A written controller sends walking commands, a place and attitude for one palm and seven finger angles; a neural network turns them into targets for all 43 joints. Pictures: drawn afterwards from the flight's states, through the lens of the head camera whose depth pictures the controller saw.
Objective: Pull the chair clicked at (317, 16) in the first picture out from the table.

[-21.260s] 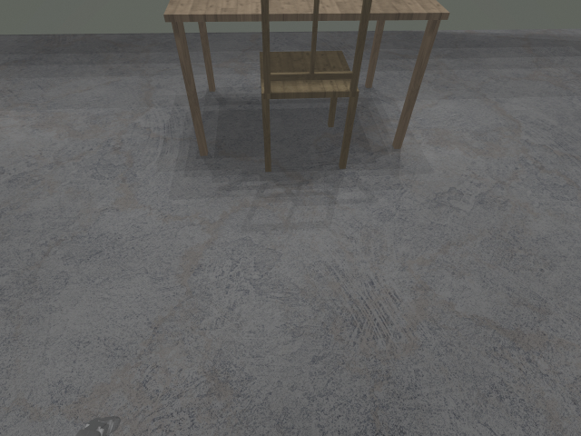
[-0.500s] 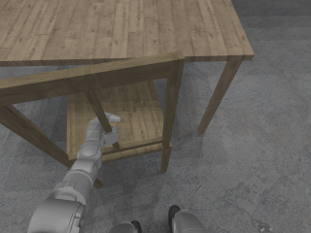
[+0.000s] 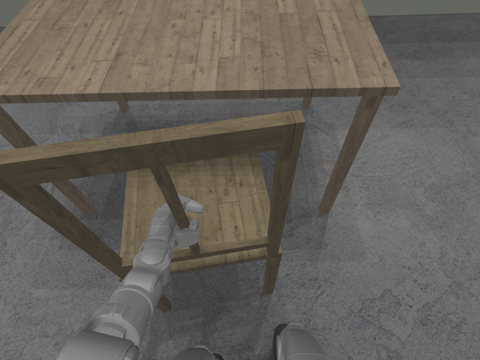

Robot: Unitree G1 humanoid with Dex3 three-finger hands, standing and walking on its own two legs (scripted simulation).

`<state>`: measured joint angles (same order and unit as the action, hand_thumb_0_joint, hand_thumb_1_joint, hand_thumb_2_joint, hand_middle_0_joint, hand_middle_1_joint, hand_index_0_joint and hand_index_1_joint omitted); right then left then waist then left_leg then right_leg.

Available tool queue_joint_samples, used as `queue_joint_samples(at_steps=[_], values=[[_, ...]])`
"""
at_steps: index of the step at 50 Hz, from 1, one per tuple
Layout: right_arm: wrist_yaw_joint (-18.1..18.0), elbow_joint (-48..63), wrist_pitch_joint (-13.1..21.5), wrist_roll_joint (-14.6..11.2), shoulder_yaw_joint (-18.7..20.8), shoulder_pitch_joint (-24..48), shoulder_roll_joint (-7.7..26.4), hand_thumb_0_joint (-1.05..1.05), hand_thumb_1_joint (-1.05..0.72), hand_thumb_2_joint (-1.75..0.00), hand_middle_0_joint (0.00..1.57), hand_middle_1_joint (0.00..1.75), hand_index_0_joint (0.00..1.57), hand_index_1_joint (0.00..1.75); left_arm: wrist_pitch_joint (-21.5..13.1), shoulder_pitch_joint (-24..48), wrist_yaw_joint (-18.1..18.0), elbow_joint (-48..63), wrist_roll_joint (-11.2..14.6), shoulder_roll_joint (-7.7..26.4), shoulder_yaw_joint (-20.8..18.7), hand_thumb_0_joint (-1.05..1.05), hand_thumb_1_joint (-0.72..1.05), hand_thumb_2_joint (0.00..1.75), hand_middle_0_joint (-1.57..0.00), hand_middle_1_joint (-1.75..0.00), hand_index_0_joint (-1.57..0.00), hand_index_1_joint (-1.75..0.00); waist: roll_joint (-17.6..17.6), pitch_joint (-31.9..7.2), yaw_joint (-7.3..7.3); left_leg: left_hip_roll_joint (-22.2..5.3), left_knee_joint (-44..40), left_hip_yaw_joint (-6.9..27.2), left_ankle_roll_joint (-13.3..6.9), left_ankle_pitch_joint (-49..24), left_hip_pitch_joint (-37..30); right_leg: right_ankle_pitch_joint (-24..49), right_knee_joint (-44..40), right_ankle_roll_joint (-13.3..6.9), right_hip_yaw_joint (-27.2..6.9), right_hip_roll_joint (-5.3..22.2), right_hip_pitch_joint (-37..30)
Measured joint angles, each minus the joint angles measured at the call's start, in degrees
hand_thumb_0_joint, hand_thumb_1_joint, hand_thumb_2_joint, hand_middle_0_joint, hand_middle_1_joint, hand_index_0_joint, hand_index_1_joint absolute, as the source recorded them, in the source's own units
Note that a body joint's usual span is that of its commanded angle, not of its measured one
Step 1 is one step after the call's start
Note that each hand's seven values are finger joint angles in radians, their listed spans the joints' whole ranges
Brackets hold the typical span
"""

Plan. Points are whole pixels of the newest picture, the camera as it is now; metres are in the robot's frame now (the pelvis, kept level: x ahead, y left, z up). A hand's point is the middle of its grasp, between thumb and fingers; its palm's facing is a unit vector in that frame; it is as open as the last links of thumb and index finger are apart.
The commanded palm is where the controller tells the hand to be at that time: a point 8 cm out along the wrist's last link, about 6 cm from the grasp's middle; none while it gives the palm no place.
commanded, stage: step backward, pulling the chair out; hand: left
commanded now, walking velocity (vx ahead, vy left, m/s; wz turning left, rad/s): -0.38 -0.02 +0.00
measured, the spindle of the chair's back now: (181, 217) +0.36 +0.13 -0.04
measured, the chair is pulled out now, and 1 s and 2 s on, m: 0.23 0.27 0.45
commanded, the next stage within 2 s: none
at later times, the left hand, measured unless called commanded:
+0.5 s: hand (188, 242) +0.32 +0.11 -0.05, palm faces -0.04 -0.98 -0.19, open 5.1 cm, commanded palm +0.33 +0.16 -0.05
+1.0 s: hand (185, 252) +0.30 +0.11 -0.05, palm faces -0.03 -0.98 -0.19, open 5.1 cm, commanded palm +0.30 +0.17 -0.05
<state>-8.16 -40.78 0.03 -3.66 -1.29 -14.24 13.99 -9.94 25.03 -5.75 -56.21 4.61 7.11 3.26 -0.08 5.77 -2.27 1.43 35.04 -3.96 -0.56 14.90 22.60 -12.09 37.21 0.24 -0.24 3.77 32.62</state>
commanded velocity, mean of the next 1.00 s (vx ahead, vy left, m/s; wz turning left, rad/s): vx -0.38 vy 0.02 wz -0.03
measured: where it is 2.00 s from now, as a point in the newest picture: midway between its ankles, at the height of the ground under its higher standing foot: outside the picture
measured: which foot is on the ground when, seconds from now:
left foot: down 0.00-0.12, up 0.14-0.28, down 0.30-1.00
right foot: down 0.00-1.00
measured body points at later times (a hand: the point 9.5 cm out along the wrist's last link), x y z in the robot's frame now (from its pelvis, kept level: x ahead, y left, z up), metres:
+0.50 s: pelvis -0.04 +0.00 -0.01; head +0.03 -0.02 +0.44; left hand +0.32 +0.16 -0.04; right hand +0.05 -0.25 -0.15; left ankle -0.04 +0.15 -0.72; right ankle +0.09 -0.12 -0.72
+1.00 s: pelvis -0.08 +0.01 +0.00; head +0.01 -0.01 +0.44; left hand +0.30 +0.17 -0.04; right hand +0.00 -0.27 -0.14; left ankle -0.06 +0.15 -0.72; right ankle +0.02 -0.11 -0.72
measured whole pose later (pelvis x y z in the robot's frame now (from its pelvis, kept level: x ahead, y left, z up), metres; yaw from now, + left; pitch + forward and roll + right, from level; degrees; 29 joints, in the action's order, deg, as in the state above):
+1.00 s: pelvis -0.08 +0.01 +0.00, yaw +1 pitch +3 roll +1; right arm -7.3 -44.2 -0.2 -3.2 0.4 -10.6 15.1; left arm -8.4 34.7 -5.7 -61.1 3.4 9.2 -1.2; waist 1.0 9.5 -5.0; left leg -1.8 36.7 -1.6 2.3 16.9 23.2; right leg -7.8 33.9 -0.3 2.8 3.2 29.3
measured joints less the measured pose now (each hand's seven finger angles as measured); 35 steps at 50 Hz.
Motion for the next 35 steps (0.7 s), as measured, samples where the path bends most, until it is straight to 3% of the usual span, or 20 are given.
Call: queue_joint_samples(at_steps=[2,6,10,12,14,15,17,20,24,28,32,33,35], values=[[0.06,-0.45,-0.32,0.29,-0.34,0.35,-1.30,0.01,-0.90,-0.89,0.20,0.30,0.21,0.30,0.13,-0.19,0.23,-0.32,-0.46,0.53,-0.35,0.02,0.71,0.82,-0.34,-1.17,-0.50,-1.45,-0.97,-0.59,0.39,0.24,1.48,-0.34,0.43,0.74,0.16,6.14,0.18,-0.09,-0.63,0.26,-1.48],[0.68,-0.62,-0.75,0.65,-0.11,2.58,-1.65,0.01,-0.90,-0.89,0.20,0.30,0.21,0.30,0.26,1.15,0.12,-1.90,-0.08,0.65,-1.93,0.02,0.71,0.83,-0.34,-1.17,-0.50,-1.45,0.38,-0.59,-0.29,-0.69,4.27,0.45,1.19,3.21,2.28,3.27,1.57,-0.88,0.28,-0.46,-0.31],[1.45,-1.20,-0.15,0.10,0.65,4.04,-0.12,0.01,-0.90,-0.89,0.20,0.30,0.21,0.30,0.46,3.18,-0.48,-2.14,-0.50,-0.32,-3.12,0.02,0.71,0.83,-0.33,-1.16,-0.50,-1.45,0.20,0.76,-0.99,1.42,11.49,3.29,2.01,12.93,4.48,6.55,-2.86,-0.84,0.74,0.70,-0.61],[1.58,-1.49,0.15,-0.09,0.50,4.13,0.72,0.01,-0.90,-0.89,0.20,0.30,0.21,0.30,1.22,3.89,-0.56,-1.45,-0.96,-0.43,-2.82,0.03,0.72,0.82,-0.32,-1.17,-0.50,-1.45,-0.84,1.15,-1.44,1.58,10.23,3.88,2.05,14.29,2.76,8.46,-5.50,-0.36,0.74,1.72,-0.97],[1.28,-1.48,0.34,-0.12,0.14,3.59,1.76,0.01,-0.90,-0.89,0.20,0.30,0.21,0.30,1.87,4.44,-0.41,-0.90,-1.42,-0.38,-1.85,0.03,0.72,0.81,-0.30,-1.18,-0.50,-1.45,-1.32,0.71,-2.19,0.42,1.77,4.13,1.97,10.43,-1.36,9.55,-6.57,0.36,1.23,2.53,-0.52],[1.00,-1.32,0.30,0.01,0.24,3.24,2.34,0.01,-0.90,-0.89,0.20,0.30,0.21,0.30,2.29,4.92,-0.21,-0.55,-1.55,-0.37,-1.14,0.02,0.72,0.81,-0.30,-1.19,-0.50,-1.45,-1.15,0.51,-2.71,-0.18,-2.04,4.14,1.75,4.71,-2.30,9.61,-6.19,0.75,1.79,2.95,0.07],[0.39,-0.98,-0.30,0.38,0.79,3.03,2.50,0.01,-0.90,-0.89,0.20,0.30,0.21,0.30,3.33,5.94,0.18,0.37,-1.75,-0.03,-0.12,0.02,0.72,0.80,-0.30,-1.20,-0.50,-1.45,-2.09,1.69,-2.29,0.36,-1.44,3.47,2.15,-0.01,-1.83,9.49,-5.11,1.17,1.40,3.73,0.47],[0.19,-0.04,-1.58,0.92,1.29,2.31,1.53,0.01,-0.90,-0.89,0.20,0.30,0.21,0.30,4.08,5.24,0.37,1.42,-1.28,0.91,0.38,0.02,0.72,0.80,-0.30,-1.20,-0.50,-1.45,-2.78,2.46,-0.76,-0.19,0.60,1.49,2.15,2.80,-2.60,6.74,-2.63,1.05,-0.19,2.98,0.83],[-0.07,-0.03,-2.28,0.87,0.78,1.27,-0.59,0.01,-0.90,-0.89,0.20,0.30,0.20,0.30,3.52,4.07,0.56,0.84,-0.97,1.36,-0.65,0.02,0.71,0.82,-0.32,-1.19,-0.50,-1.45,-2.01,1.59,-0.01,-1.45,3.16,0.80,2.82,4.92,-2.25,5.62,1.04,0.49,-0.27,1.81,0.65],[0.56,-1.60,-1.90,0.54,0.58,2.44,-1.84,0.01,-0.90,-0.89,0.20,0.30,0.21,0.30,2.29,4.92,0.47,-1.27,-0.73,1.76,-2.77,0.02,0.70,0.83,-0.34,-1.19,-0.50,-1.45,-0.64,1.31,-0.84,-2.44,4.70,1.59,3.46,5.84,-0.52,5.04,1.15,-0.44,0.65,0.97,1.50],[1.11,-2.63,-0.33,0.14,0.68,3.49,-0.57,0.01,-0.90,-0.89,0.20,0.30,0.21,0.30,1.58,7.01,0.08,-3.10,-0.92,1.24,-4.51,0.03,0.71,0.83,-0.33,-1.19,-0.50,-1.45,0.42,1.89,-2.17,-1.24,6.48,2.95,2.75,12.55,0.51,8.27,-3.30,-0.41,1.52,1.13,1.21],[1.13,-2.80,0.02,0.10,0.62,3.56,-0.04,0.01,-0.90,-0.89,0.20,0.30,0.21,0.30,1.66,7.58,0.03,-3.25,-1.11,1.10,-4.59,0.03,0.71,0.83,-0.33,-1.19,-0.50,-1.45,0.49,1.99,-2.48,-0.97,5.34,2.95,2.59,12.58,-0.01,9.21,-4.54,-0.24,1.72,1.30,1.14],[1.02,-3.16,0.39,0.05,0.39,3.77,0.49,0.01,-0.90,-0.89,0.20,0.30,0.21,0.30,2.05,8.71,0.00,-3.30,-1.58,1.36,-4.42,0.03,0.71,0.82,-0.32,-1.19,-0.50,-1.45,-0.88,2.72,-2.89,-0.15,1.49,2.27,2.22,5.95,-0.85,10.83,-6.41,0.26,1.29,2.26,0.80]])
